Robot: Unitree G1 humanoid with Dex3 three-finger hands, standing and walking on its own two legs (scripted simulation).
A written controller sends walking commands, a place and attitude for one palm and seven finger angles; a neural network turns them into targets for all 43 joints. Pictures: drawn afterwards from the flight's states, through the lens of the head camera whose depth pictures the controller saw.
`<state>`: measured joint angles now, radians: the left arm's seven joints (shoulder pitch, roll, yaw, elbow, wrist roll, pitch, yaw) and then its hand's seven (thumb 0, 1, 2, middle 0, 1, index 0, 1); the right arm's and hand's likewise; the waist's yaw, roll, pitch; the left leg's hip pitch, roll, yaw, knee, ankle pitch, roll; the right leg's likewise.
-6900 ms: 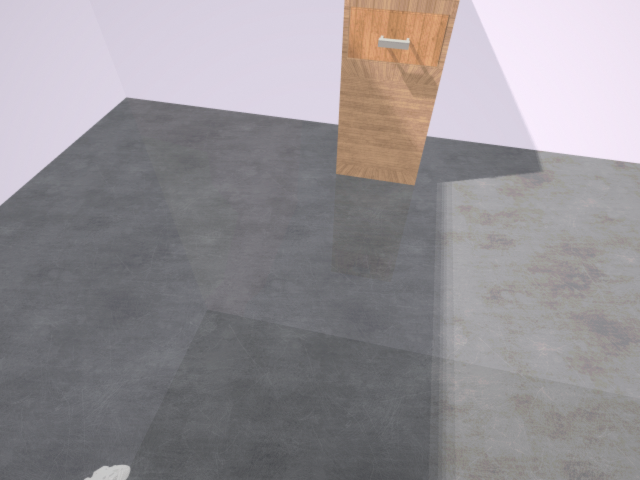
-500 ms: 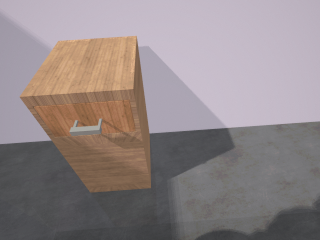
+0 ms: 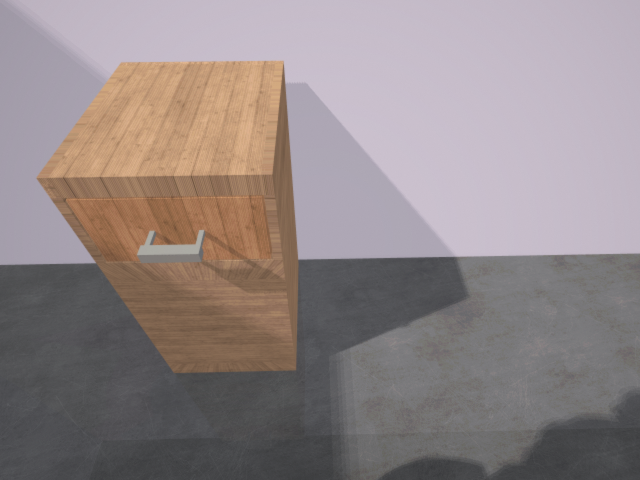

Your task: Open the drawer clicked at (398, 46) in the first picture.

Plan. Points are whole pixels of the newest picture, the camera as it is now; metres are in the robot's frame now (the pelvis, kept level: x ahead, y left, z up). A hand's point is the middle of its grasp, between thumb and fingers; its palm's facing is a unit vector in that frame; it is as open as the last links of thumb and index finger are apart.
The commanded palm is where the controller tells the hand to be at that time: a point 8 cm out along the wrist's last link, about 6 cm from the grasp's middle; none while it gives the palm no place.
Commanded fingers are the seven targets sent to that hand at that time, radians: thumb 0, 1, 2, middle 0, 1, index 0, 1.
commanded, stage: come to a stop and stand still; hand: left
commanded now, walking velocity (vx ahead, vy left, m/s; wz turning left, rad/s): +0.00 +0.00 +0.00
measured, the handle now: (173, 244) +0.53 +0.32 -0.09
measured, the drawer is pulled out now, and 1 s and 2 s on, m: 0.00 0.00 0.00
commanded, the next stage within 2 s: look again from close up in 0.50 s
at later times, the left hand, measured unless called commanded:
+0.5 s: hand out of the picture +0.02 +0.19 -0.17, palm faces +0.04 -0.98 -0.20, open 7.4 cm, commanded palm none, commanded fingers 0.00 0.90 0.90 -0.20 -0.30 -0.20 -0.30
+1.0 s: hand out of the picture +0.03 +0.25 -0.18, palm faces +0.03 -0.98 -0.20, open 7.4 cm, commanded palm none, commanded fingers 0.00 0.90 0.90 -0.20 -0.30 -0.20 -0.30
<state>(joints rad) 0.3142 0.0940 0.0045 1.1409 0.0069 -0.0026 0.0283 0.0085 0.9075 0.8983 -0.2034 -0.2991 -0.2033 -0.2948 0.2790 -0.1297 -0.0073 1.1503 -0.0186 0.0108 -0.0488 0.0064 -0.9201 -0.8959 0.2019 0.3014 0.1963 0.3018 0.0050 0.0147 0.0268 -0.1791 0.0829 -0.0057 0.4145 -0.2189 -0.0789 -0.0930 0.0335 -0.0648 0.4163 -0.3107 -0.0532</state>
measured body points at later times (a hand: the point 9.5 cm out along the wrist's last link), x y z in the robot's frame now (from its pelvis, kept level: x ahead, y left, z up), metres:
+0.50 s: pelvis +0.02 +0.02 +0.00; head +0.03 +0.02 +0.45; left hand +0.02 +0.24 -0.16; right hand +0.02 -0.20 -0.16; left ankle +0.00 +0.17 -0.74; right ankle -0.05 -0.08 -0.74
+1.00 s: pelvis -0.01 +0.06 -0.01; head -0.03 +0.08 +0.44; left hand +0.03 +0.30 -0.17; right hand +0.06 -0.18 -0.14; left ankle +0.00 +0.17 -0.74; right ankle -0.05 -0.08 -0.74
